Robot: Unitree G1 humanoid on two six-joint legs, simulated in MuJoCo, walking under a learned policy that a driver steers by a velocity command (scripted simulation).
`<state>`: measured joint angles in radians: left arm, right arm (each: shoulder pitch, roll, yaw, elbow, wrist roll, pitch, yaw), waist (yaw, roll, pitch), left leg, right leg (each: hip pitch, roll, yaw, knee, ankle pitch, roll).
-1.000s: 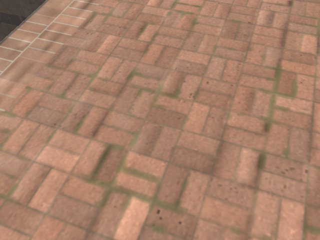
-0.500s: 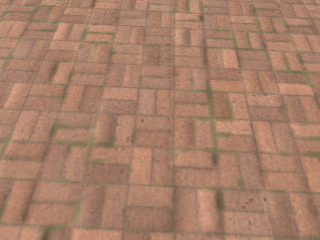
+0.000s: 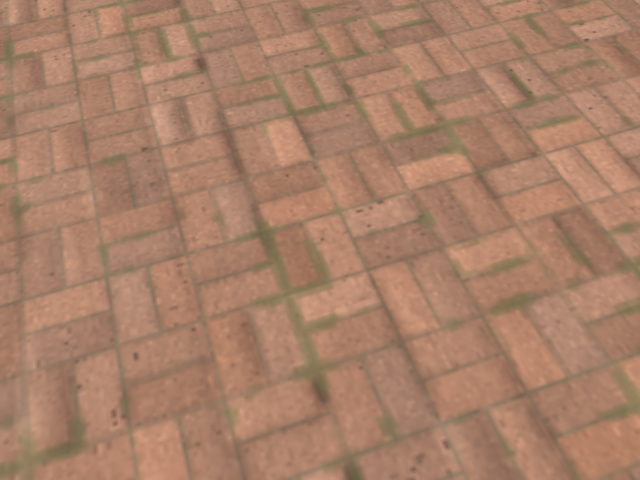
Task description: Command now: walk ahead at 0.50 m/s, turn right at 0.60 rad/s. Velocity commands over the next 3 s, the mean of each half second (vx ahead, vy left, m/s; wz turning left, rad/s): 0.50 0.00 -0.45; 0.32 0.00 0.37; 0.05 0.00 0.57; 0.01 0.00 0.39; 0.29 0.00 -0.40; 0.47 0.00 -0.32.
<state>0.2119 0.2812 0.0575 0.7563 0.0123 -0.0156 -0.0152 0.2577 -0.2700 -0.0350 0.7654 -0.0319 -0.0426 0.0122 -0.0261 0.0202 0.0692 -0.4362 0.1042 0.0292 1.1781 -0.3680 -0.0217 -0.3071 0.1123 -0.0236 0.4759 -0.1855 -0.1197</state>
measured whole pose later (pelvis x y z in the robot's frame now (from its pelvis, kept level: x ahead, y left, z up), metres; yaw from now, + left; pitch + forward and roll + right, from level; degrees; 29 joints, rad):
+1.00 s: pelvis +0.49 -0.03 +0.00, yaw +3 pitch +0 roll +1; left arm 0.12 0.23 0.00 0.70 0.02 -0.04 0.03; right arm 0.31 -0.31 -0.08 0.78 -0.01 0.03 0.00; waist -0.05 0.04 0.07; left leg -0.41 -0.07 -0.04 1.12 -0.51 0.00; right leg -0.36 -0.01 -0.04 0.50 -0.15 -0.04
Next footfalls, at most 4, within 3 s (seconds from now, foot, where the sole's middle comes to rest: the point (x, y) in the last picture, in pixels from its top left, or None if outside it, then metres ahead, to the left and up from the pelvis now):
0.40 left None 0.41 0.09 -0.77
0.86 right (395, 398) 0.61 -0.12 -0.77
1.30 left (295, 443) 0.52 0.09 -0.77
1.78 right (376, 408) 0.59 -0.08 -0.77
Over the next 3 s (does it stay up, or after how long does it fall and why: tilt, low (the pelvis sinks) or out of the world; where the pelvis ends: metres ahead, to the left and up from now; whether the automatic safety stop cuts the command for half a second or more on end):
stays up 0.91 0.01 -0.01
